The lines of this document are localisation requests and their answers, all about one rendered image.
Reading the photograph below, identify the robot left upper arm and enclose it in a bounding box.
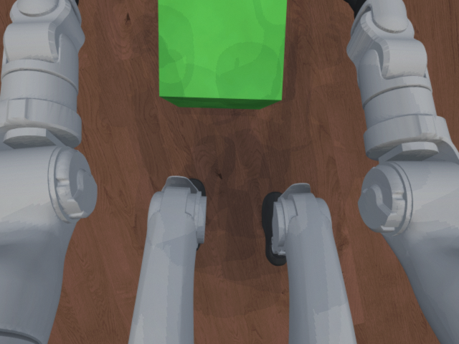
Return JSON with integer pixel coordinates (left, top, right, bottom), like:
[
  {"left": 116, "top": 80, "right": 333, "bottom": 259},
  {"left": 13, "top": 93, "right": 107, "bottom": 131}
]
[{"left": 0, "top": 145, "right": 98, "bottom": 344}]

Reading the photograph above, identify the right robot hand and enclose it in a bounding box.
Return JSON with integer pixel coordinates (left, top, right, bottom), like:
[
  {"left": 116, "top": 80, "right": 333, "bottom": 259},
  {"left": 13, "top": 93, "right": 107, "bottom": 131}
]
[{"left": 344, "top": 0, "right": 366, "bottom": 19}]

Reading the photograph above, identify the right robot shin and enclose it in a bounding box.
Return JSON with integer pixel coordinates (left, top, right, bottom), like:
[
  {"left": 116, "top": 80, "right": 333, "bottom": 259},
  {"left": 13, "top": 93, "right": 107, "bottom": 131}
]
[{"left": 271, "top": 183, "right": 332, "bottom": 255}]

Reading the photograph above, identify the carton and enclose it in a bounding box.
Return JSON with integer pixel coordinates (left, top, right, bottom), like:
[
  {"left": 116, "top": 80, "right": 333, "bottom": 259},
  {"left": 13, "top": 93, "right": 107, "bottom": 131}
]
[{"left": 158, "top": 0, "right": 287, "bottom": 110}]

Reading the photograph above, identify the robot right forearm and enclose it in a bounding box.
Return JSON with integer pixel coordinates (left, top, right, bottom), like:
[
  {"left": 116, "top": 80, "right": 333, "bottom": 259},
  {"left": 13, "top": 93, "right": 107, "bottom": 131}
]
[{"left": 346, "top": 0, "right": 459, "bottom": 165}]

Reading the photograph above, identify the robot left forearm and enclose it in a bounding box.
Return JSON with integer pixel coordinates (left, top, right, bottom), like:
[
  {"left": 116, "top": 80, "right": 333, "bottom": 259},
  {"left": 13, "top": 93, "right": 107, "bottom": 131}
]
[{"left": 0, "top": 0, "right": 85, "bottom": 150}]

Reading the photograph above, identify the robot right thigh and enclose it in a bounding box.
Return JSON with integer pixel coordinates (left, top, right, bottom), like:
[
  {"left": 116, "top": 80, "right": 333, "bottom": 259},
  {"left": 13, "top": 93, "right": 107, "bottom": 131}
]
[{"left": 273, "top": 193, "right": 357, "bottom": 344}]

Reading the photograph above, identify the robot right upper arm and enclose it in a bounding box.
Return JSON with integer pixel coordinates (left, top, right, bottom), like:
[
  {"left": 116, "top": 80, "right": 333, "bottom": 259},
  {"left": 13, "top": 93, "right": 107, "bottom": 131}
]
[{"left": 358, "top": 161, "right": 459, "bottom": 344}]

